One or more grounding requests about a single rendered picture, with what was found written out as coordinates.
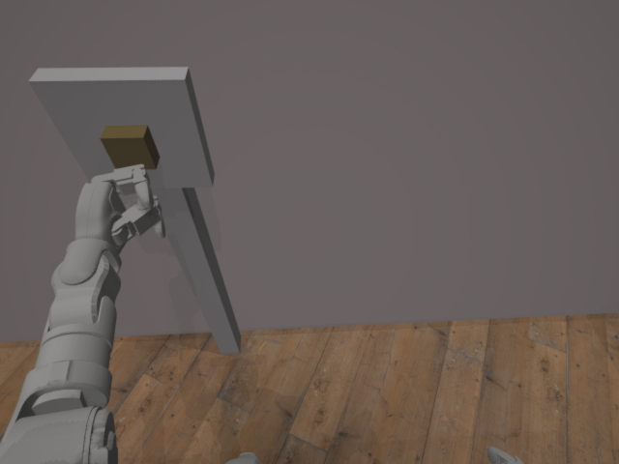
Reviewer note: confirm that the left robot hand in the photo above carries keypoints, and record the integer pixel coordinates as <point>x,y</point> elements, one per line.
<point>101,214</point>

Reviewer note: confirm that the left robot upper arm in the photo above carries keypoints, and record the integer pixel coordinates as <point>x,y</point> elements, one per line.
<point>77,436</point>

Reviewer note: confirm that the robot left forearm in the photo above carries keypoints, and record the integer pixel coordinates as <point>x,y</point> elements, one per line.
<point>71,370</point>

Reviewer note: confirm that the panel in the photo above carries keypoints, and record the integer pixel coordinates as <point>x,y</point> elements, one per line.
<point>82,101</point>

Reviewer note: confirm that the button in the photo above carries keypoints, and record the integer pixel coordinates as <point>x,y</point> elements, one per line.
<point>130,145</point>

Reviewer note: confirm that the robot left shin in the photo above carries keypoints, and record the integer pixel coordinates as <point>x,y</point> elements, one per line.
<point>248,454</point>

